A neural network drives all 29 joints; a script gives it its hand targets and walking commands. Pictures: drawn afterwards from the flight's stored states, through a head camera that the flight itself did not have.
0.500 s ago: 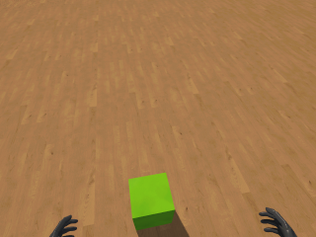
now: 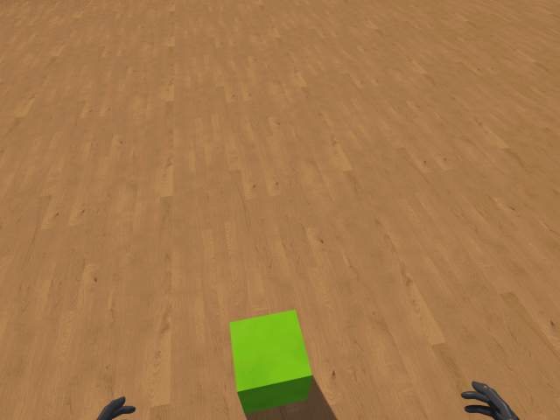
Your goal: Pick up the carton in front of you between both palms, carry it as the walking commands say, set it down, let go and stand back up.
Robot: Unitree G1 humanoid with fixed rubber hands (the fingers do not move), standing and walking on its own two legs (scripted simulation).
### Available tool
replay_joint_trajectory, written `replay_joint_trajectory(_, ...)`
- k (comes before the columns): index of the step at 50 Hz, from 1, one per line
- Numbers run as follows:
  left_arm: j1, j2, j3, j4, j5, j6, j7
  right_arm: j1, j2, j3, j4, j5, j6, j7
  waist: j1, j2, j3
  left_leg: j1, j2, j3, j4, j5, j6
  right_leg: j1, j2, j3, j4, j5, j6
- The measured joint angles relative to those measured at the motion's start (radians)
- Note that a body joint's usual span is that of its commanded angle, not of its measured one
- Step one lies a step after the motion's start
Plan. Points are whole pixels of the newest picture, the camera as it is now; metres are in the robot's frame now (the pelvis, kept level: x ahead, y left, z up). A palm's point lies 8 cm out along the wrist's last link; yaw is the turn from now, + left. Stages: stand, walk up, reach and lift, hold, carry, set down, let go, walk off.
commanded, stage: stand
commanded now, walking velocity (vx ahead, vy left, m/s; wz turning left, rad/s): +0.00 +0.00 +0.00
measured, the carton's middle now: (269, 362) +0.43 +0.05 -0.65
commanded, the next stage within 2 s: none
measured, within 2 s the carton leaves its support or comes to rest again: neither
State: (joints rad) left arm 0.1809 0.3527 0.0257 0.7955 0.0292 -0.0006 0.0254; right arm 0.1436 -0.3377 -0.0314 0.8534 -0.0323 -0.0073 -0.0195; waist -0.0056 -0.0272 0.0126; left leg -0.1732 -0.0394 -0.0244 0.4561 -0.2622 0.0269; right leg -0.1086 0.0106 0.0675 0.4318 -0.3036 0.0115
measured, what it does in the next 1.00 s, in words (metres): stands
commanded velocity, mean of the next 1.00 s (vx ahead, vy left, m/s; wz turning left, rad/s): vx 0.00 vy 0.00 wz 0.00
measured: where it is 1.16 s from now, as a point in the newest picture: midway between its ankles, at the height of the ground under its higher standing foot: outside the picture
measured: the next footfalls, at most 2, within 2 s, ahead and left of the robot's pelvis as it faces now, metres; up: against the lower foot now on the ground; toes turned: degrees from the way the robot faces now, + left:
none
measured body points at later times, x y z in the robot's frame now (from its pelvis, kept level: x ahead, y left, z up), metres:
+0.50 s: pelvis -0.02 -0.01 +0.00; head -0.02 +0.00 +0.45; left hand +0.09 +0.30 -0.11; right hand +0.09 -0.31 -0.10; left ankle -0.01 +0.10 -0.74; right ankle -0.04 -0.13 -0.74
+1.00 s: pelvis -0.02 -0.01 +0.01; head -0.02 +0.00 +0.46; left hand +0.07 +0.31 -0.11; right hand +0.09 -0.32 -0.10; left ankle -0.01 +0.10 -0.74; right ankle -0.04 -0.13 -0.74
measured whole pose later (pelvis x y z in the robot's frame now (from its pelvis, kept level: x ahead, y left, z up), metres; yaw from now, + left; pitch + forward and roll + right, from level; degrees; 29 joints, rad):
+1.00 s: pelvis -0.02 -0.01 +0.01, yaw +1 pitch -3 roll +0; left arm 0.14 0.39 0.01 0.99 0.02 -0.01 0.01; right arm 0.11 -0.38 -0.01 1.03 -0.02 -0.01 -0.01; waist 0.00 -0.02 0.04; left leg -0.14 -0.03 -0.05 0.36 -0.18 0.01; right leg -0.06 0.01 0.05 0.33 -0.22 0.01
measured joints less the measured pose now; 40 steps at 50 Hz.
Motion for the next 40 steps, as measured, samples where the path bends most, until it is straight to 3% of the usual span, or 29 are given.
replay_joint_trajectory(40, -0.033, 0.029, -0.01, 0.175, -0.009, -0.009, -0.012, -0.022, -0.035, 0.018, 0.161, 0.013, -0.007, 0.008, 0.003, 0.01, 0.02, 0.033, 0.011, -0.021, -0.085, 0.077, -0.013, 0.039, 0.004, -0.019, -0.09, 0.075, -0.007)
